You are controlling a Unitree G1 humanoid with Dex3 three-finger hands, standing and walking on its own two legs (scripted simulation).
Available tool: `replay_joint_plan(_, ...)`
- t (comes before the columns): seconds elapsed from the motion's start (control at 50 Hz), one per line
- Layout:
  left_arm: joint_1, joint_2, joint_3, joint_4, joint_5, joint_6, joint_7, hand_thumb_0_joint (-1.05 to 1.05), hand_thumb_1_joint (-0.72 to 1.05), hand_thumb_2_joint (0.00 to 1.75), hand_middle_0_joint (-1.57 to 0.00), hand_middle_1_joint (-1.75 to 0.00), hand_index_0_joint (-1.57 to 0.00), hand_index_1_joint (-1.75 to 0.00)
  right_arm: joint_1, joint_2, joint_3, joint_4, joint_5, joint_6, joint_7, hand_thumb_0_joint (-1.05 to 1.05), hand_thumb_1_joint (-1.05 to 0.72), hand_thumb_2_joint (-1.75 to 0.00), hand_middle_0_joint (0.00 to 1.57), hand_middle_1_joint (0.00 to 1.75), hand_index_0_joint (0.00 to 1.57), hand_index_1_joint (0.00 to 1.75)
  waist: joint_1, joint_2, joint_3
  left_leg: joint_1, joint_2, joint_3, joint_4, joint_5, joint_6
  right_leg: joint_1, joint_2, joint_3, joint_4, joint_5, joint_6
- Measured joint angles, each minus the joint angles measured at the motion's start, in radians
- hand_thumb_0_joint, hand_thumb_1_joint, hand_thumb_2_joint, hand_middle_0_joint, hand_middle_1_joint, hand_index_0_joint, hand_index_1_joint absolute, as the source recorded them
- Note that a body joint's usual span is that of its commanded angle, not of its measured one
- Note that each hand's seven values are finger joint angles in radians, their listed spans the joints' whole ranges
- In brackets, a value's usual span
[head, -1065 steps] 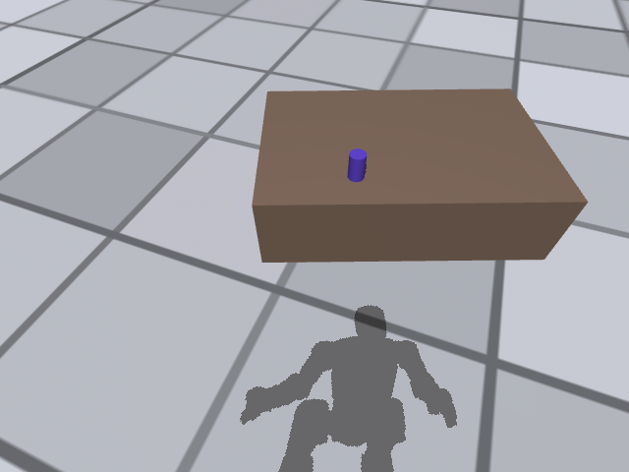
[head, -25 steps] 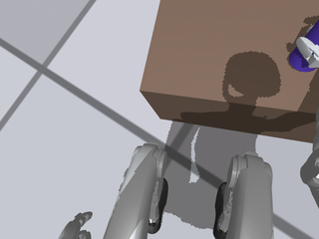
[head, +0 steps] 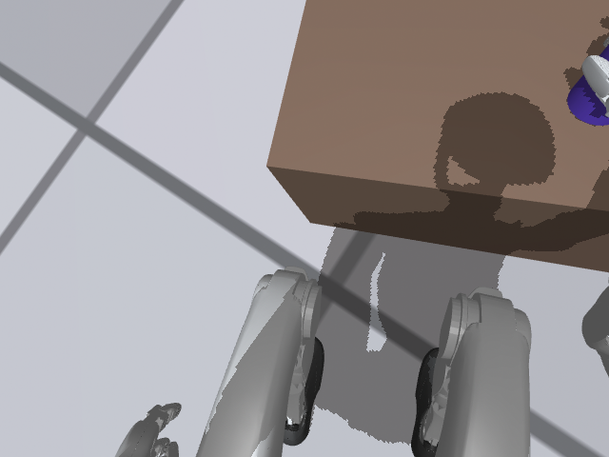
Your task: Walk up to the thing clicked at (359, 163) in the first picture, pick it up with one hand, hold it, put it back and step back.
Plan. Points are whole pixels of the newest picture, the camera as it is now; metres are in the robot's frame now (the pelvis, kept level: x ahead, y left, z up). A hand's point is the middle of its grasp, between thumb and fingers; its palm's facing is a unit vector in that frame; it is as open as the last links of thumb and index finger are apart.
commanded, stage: loosen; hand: right
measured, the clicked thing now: out of the picture +0.54 -0.28 -0.01
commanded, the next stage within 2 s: open in 0.06 s
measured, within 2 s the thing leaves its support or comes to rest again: neither
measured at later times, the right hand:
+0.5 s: hand out of the picture +0.55 -0.27 +0.01, palm faces +0.30 +0.95 -0.02, open 12.3 cm
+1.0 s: hand out of the picture +0.54 -0.34 +0.11, palm faces +0.37 +0.93 -0.06, open 16.8 cm
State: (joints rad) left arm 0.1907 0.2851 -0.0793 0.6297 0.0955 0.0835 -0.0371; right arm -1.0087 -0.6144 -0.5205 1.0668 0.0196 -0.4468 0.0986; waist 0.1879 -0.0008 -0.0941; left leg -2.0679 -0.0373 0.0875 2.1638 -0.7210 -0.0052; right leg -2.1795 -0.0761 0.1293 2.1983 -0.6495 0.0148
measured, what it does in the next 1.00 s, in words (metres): stands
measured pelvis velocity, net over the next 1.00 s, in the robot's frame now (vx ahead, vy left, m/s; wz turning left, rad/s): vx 0.01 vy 0.00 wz -0.01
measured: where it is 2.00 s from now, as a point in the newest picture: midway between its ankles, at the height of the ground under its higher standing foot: (361, 417)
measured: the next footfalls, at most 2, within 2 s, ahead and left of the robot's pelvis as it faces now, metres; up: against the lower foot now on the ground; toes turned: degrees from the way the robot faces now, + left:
none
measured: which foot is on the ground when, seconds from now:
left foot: down 0.00-1.00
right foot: down 0.00-1.00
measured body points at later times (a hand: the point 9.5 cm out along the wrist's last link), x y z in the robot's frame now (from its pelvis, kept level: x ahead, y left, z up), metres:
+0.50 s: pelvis +0.00 +0.00 +0.00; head +0.23 -0.05 +0.38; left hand +0.07 +0.28 -0.11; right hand +0.52 -0.32 +0.01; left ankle +0.08 +0.12 -0.36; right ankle +0.08 -0.14 -0.36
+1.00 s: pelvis +0.01 +0.00 +0.05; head +0.23 -0.05 +0.44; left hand +0.08 +0.28 -0.06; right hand +0.51 -0.39 +0.11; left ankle +0.08 +0.12 -0.36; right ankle +0.08 -0.14 -0.36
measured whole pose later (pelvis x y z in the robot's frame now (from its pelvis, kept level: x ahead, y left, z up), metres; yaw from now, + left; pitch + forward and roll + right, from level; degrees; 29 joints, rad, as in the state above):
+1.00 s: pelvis +0.01 +0.00 +0.05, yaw +0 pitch +36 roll +6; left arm 0.20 0.29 -0.06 0.64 0.03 0.10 0.01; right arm -0.98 -0.76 -0.60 1.01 0.05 -0.29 0.17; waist 0.17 -0.02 -0.13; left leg -1.92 -0.04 0.08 2.01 -0.71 0.00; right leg -2.03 -0.09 0.12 2.05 -0.66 0.02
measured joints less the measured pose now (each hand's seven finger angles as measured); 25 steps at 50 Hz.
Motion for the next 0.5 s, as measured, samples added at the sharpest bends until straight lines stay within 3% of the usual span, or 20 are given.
replay_joint_plan(0.12, -0.002, -0.001, -0.002, -0.005, -0.003, 0.003, 0.001, 0.0, 0.9, 0.89, -0.2, -0.29, -0.2, -0.3, -0.004, -0.005, 0.006, -0.005, 0.0, 0.011, 0.0, 0.02, 0.3, -1.04, 0.86, 1.07, 0.8, 1.03, -0.001, -0.001, 0.0, -0.007, 0.001, 0.001, 0.006, 0.001, 0.0, -0.008, 0.002, 0.001, 0.006, 0.002, 0.001)
replay_joint_plan(0.28, -0.001, 0.005, -0.003, -0.002, -0.008, 0.001, 0.003, 0.0, 0.91, 0.89, -0.21, -0.29, -0.2, -0.3, -0.001, -0.008, 0.017, -0.005, 0.011, 0.027, 0.006, 0.0, 0.27, -0.73, 0.92, 0.88, 0.87, 0.85, -0.005, -0.005, 0.002, -0.007, 0.002, 0.001, 0.008, -0.002, 0.003, -0.007, 0.003, 0.001, 0.006, 0.0, 0.003)
replay_joint_plan(0.5, -0.002, 0.011, 0.002, 0.0, -0.007, 0.005, 0.007, 0.0, 0.88, 0.91, -0.2, -0.3, -0.19, -0.31, 0.031, 0.002, -0.008, -0.038, 0.018, 0.037, 0.005, -0.01, 0.28, -0.35, 0.67, 0.51, 0.66, 0.51, -0.003, -0.003, 0.003, -0.006, -0.005, 0.006, 0.008, -0.001, 0.007, -0.002, -0.004, 0.008, 0.007, -0.005, 0.009)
